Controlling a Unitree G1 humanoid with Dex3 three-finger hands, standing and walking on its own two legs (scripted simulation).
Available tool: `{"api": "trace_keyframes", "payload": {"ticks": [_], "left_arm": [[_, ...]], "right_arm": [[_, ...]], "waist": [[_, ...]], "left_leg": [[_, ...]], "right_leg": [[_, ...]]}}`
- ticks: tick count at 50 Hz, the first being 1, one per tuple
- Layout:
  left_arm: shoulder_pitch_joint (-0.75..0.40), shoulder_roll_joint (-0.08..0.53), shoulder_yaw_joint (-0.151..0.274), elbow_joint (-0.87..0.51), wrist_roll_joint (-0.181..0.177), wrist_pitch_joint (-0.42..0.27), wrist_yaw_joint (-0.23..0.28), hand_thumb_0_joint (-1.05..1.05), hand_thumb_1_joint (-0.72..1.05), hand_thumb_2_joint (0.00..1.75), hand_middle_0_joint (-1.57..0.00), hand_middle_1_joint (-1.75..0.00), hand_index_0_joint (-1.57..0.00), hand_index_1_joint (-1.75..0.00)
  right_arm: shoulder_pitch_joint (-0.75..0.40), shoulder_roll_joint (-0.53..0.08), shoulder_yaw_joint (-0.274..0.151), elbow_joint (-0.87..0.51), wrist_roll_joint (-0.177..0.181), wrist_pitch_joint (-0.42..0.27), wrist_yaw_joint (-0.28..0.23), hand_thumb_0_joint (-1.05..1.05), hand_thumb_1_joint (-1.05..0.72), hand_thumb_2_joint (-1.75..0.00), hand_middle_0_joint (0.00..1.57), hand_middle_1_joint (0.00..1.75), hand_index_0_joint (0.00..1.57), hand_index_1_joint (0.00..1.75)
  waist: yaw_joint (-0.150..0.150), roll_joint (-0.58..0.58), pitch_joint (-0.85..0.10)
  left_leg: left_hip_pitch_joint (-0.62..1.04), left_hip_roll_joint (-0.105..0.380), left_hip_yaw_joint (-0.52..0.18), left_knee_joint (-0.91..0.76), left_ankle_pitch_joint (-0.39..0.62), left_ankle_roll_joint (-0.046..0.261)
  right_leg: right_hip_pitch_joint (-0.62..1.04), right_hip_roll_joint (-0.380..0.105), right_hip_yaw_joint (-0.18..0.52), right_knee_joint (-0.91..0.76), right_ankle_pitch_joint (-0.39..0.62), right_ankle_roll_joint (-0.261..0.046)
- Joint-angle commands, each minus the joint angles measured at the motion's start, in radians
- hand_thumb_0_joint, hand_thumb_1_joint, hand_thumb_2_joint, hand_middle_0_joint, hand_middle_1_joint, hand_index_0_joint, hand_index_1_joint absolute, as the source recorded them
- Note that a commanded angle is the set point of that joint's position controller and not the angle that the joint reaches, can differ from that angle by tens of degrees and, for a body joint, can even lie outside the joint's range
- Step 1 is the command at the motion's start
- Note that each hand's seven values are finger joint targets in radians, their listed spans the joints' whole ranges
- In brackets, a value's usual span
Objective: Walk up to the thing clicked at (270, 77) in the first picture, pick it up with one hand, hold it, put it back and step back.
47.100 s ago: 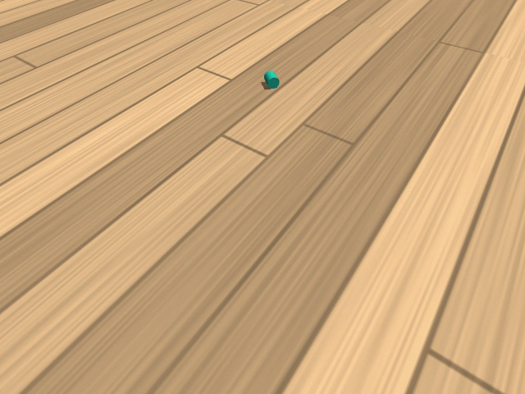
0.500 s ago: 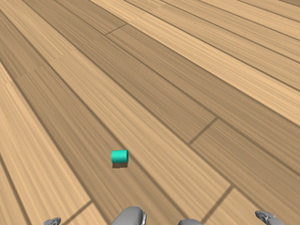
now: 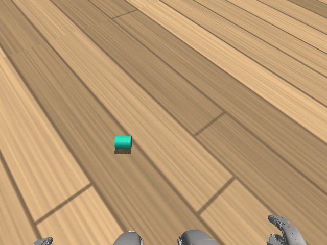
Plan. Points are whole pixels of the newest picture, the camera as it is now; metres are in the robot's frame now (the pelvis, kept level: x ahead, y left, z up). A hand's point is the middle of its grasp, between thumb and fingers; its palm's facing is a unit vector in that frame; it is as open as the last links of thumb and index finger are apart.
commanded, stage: step back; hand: left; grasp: from above
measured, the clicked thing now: (123, 142) +0.74 +0.25 -0.72
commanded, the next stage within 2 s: stand in 1.82 s
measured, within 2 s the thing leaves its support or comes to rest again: neither
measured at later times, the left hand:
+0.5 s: hand out of the picture -0.05 +0.24 -0.14, palm faces +0.07 -0.90 -0.43, open 7.4 cm
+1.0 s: hand out of the picture -0.33 +0.21 -0.14, palm faces +0.02 -0.90 -0.43, open 7.4 cm
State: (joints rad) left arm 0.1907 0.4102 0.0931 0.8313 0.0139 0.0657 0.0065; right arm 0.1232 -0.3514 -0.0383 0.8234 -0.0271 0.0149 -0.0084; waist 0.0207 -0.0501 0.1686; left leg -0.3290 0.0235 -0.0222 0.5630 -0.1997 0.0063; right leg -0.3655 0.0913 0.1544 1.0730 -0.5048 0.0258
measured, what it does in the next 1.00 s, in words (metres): walks backwards: right foot, then left foot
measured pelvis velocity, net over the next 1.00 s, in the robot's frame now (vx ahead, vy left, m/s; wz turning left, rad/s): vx -0.33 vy -0.07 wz -0.02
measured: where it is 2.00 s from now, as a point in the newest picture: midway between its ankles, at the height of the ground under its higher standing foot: outside the picture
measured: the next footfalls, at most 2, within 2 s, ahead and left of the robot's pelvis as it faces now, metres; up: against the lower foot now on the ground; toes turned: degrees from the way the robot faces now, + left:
right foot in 0.10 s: -0.03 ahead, -0.14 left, +0.00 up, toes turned +1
left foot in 0.52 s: -0.17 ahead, +0.08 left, +0.00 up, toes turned +3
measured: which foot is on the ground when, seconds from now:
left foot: down 0.00-0.14, up 0.16-0.50, down 0.52-0.90, up 0.92-1.00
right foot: up 0.00-0.08, down 0.10-0.54, up 0.56-0.84, down 0.86-1.00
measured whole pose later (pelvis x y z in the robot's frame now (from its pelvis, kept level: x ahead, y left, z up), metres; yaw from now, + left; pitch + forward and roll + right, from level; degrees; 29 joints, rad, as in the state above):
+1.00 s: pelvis -0.33 -0.07 +0.00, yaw -1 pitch -3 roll +1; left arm 0.32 0.35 0.06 0.99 0.05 0.00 0.00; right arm 0.16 -0.39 -0.06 0.91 -0.02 0.06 0.02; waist 0.06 0.04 0.07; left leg -0.44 -0.04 -0.13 0.87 -0.39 0.00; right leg -0.18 0.02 0.05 0.59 -0.37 -0.04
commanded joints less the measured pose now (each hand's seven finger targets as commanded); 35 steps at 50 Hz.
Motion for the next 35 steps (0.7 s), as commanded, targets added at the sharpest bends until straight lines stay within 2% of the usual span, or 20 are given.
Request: {"api": "trace_keyframes", "payload": {"ticks": [1, 4, 5, 6, 7, 8, 9, 11, 12, 17, 21, 23, 25, 26, 27, 28, 29, 32, 33, 35], "left_arm": [[0.047, 0.142, 0.039, -0.069, 0.005, -0.035, 0.011, 0.0, 0.9, 0.9, -0.2, -0.3, -0.2, -0.3], [0.158, 0.131, 0.043, -0.003, 0.009, -0.047, 0.005, 0.0, 0.9, 0.9, -0.2, -0.3, -0.2, -0.3], [0.151, 0.159, 0.048, 0.002, 0.02, -0.054, 0.007, 0.0, 0.9, 0.9, -0.2, -0.3, -0.2, -0.3], [0.134, 0.227, 0.068, -0.012, 0.034, -0.057, 0.005, 0.0, 0.9, 0.9, -0.2, -0.3, -0.2, -0.3], [0.06, 0.322, 0.09, -0.052, 0.029, -0.05, 0.0, 0.0, 0.9, 0.9, -0.2, -0.3, -0.2, -0.3], [-0.001, 0.366, 0.095, -0.09, 0.037, -0.051, 0.005, 0.0, 0.9, 0.9, -0.2, -0.3, -0.2, -0.3], [-0.067, 0.32, 0.083, -0.103, 0.031, -0.054, 0.012, 0.0, 0.9, 0.9, -0.2, -0.3, -0.2, -0.3], [-0.153, 0.216, 0.057, -0.114, 0.028, -0.055, 0.016, 0.0, 0.9, 0.9, -0.2, -0.3, -0.2, -0.3], [-0.151, 0.194, 0.06, -0.116, 0.029, -0.053, 0.017, 0.0, 0.9, 0.9, -0.2, -0.3, -0.2, -0.3], [0.035, 0.166, 0.054, -0.099, 0.03, -0.048, 0.03, 0.0, 0.9, 0.9, -0.2, -0.3, -0.2, -0.3], [0.021, 0.188, 0.056, -0.121, 0.023, -0.038, 0.042, 0.0, 0.9, 0.9, -0.2, -0.3, -0.2, -0.3], [-0.035, 0.203, 0.052, -0.135, 0.014, -0.031, 0.039, 0.0, 0.9, 0.9, -0.2, -0.3, -0.2, -0.3], [-0.07, 0.205, 0.039, -0.142, 0.008, -0.02, 0.03, 0.0, 0.9, 0.9, -0.2, -0.3, -0.2, -0.3], [-0.073, 0.181, 0.028, -0.148, 0.004, -0.018, 0.026, 0.0, 0.9, 0.9, -0.2, -0.3, -0.2, -0.3], [-0.079, 0.148, 0.019, -0.151, -0.002, -0.022, 0.028, 0.0, 0.9, 0.9, -0.2, -0.3, -0.2, -0.3], [-0.137, 0.187, 0.044, -0.15, -0.001, -0.022, 0.039, 0.0, 0.9, 0.9, -0.2, -0.3, -0.2, -0.3], [-0.128, 0.206, 0.051, -0.13, 0.007, -0.019, 0.037, 0.0, 0.9, 0.9, -0.2, -0.3, -0.2, -0.3], [-0.022, 0.173, 0.048, -0.063, -0.013, -0.01, 0.025, 0.0, 0.9, 0.9, -0.2, -0.3, -0.2, -0.3], [0.006, 0.173, 0.045, -0.05, -0.011, -0.01, 0.021, 0.0, 0.9, 0.9, -0.2, -0.3, -0.2, -0.3], [0.031, 0.158, 0.037, -0.035, -0.006, -0.019, 0.02, 0.0, 0.9, 0.9, -0.2, -0.3, -0.2, -0.3]], "right_arm": [[0.012, -0.288, -0.088, -0.081, -0.004, 0.0, -0.02, 0.0, -0.9, -0.9, 0.2, 0.3, 0.2, 0.3], [-0.039, -0.297, -0.089, -0.095, 0.007, 0.022, -0.016, 0.0, -0.9, -0.9, 0.2, 0.3, 0.2, 0.3], [-0.045, -0.274, -0.079, -0.097, 0.017, 0.027, -0.013, 0.0, -0.9, -0.9, 0.2, 0.3, 0.2, 0.3], [-0.031, -0.23, -0.067, -0.105, 0.026, 0.029, -0.012, 0.0, -0.9, -0.9, 0.2, 0.3, 0.2, 0.3], [-0.042, -0.201, -0.063, -0.119, 0.028, 0.027, -0.024, 0.0, -0.9, -0.9, 0.2, 0.3, 0.2, 0.3], [-0.048, -0.246, -0.083, -0.106, 0.021, 0.031, -0.035, 0.0, -0.9, -0.9, 0.2, 0.3, 0.2, 0.3], [-0.012, -0.272, -0.089, -0.08, 0.029, 0.031, -0.029, 0.0, -0.9, -0.9, 0.2, 0.3, 0.2, 0.3], [0.052, -0.248, -0.077, -0.033, 0.029, 0.03, -0.022, 0.0, -0.9, -0.9, 0.2, 0.3, 0.2, 0.3], [0.074, -0.222, -0.064, -0.026, 0.03, 0.026, -0.025, 0.0, -0.9, -0.9, 0.2, 0.3, 0.2, 0.3], [0.048, -0.192, -0.042, -0.041, 0.015, 0.007, -0.033, 0.0, -0.9, -0.9, 0.2, 0.3, 0.2, 0.3], [0.09, -0.205, -0.052, -0.036, 0.006, 0.003, -0.029, 0.0, -0.9, -0.9, 0.2, 0.3, 0.2, 0.3], [0.163, -0.214, -0.061, -0.004, 0.001, 0.007, -0.024, 0.0, -0.9, -0.9, 0.2, 0.3, 0.2, 0.3], [0.225, -0.223, -0.074, 0.027, 0.005, 0.01, -0.018, 0.0, -0.9, -0.9, 0.2, 0.3, 0.2, 0.3], [0.212, -0.266, -0.088, 0.016, -0.01, 0.014, -0.017, 0.0, -0.9, -0.9, 0.2, 0.3, 0.2, 0.3], [0.154, -0.346, -0.1, -0.005, -0.019, 0.019, -0.01, 0.0, -0.9, -0.9, 0.2, 0.3, 0.2, 0.3], [0.093, -0.411, -0.105, -0.034, -0.023, 0.021, -0.002, 0.0, -0.9, -0.9, 0.2, 0.3, 0.2, 0.3], [0.018, -0.387, -0.102, -0.048, -0.024, 0.009, -0.01, 0.0, -0.9, -0.9, 0.2, 0.3, 0.2, 0.3], [-0.076, -0.26, -0.062, -0.071, -0.036, 0.008, -0.016, 0.0, -0.9, -0.9, 0.2, 0.3, 0.2, 0.3], [-0.068, -0.256, -0.062, -0.07, -0.029, 0.008, -0.015, 0.0, -0.9, -0.9, 0.2, 0.3, 0.2, 0.3], [-0.062, -0.245, -0.066, -0.066, -0.021, 0.014, -0.008, 0.0, -0.9, -0.9, 0.2, 0.3, 0.2, 0.3]], "waist": [[-0.032, 0.265, -0.225], [0.019, 0.259, -0.273], [0.017, 0.198, -0.256], [0.003, 0.011, -0.217], [0.022, -0.195, -0.168], [0.044, -0.237, -0.113], [0.0, -0.205, -0.072], [-0.062, -0.073, -0.061], [-0.063, -0.094, -0.082], [0.048, -0.109, -0.175], [0.042, -0.156, -0.257], [0.008, -0.154, -0.286], [-0.032, -0.068, -0.284], [-0.037, 0.037, -0.256], [-0.03, 0.238, -0.207], [-0.073, 0.318, -0.167], [-0.043, 0.28, -0.109], [0.038, 0.141, -0.095], [0.037, 0.153, -0.097], [0.023, 0.207, -0.097]], "left_leg": [[0.222, 0.232, -0.198, -0.082, 0.289, 0.232], [0.139, 0.181, -0.15, 0.023, 0.22, 0.161], [0.035, 0.122, -0.131, 0.052, 0.103, 0.112], [-0.149, 0.004, -0.106, 0.177, -0.104, 0.05], [-0.212, -0.143, -0.065, 0.394, -0.37, -0.003], [-0.138, -0.095, -0.144, 0.584, -0.426, -0.018], [-0.078, -0.075, -0.188, 0.648, -0.371, -0.011], [-0.129, -0.158, -0.178, 0.683, -0.255, -0.007], [-0.154, -0.169, -0.159, 0.668, -0.233, -0.015], [-0.255, -0.131, -0.107, 0.461, -0.325, -0.044], [-0.126, -0.057, -0.057, 0.206, -0.337, -0.026], [-0.017, -0.053, -0.016, 0.075, -0.26, -0.007], [0.134, -0.053, 0.002, -0.128, -0.038, 0.031], [0.161, 0.06, -0.174, -0.156, -0.026, 0.082], [0.175, 0.244, -0.41, -0.219, 0.043, 0.177], [-0.056, 0.37, -0.526, -0.284, 0.013, 0.312], [-0.183, 0.397, -0.544, -0.303, 0.008, 0.328], [-0.096, 0.19, -0.209, -0.221, 0.136, 0.202], [-0.084, 0.172, -0.189, -0.231, 0.08, 0.182], [0.036, 0.172, -0.189, -0.204, 0.031, 0.199]], "right_leg": [[0.008, -0.075, -0.08, -0.291, 0.002, 0.004], [0.202, -0.08, -0.137, -0.682, 0.258, -0.033], [0.245, -0.081, -0.099, -0.683, 0.315, -0.05], [0.268, -0.21, 0.139, -0.698, 0.273, -0.096], [0.095, -0.415, 0.344, -0.777, 0.214, -0.239], [-0.115, -0.529, 0.485, -0.829, 0.186, -0.334], [-0.196, -0.51, 0.417, -0.836, 0.19, -0.31], [-0.08, -0.315, 0.095, -0.722, 0.369, -0.198], [-0.022, -0.272, 0.033, -0.693, 0.417, -0.169], [0.345, -0.306, 0.055, -0.601, 0.643, -0.218], [0.385, -0.381, 0.105, -0.558, 0.741, -0.239], [0.325, -0.374, 0.088, -0.536, 0.687, -0.214], [0.182, -0.322, 0.032, -0.488, 0.513, -0.151], [0.039, -0.25, -0.003, -0.404, 0.354, -0.097], [-0.148, -0.097, -0.124, -0.251, 0.065, -0.053], [-0.069, -0.035, -0.099, -0.003, -0.165, -0.027], [-0.011, -0.046, -0.009, 0.144, -0.139, -0.037], [-0.075, 0.022, 0.027, 0.245, 0.024, -0.048], [-0.077, 0.028, -0.002, 0.245, 0.048, -0.044], [-0.101, -0.008, -0.027, 0.106, 0.038, -0.015]]}}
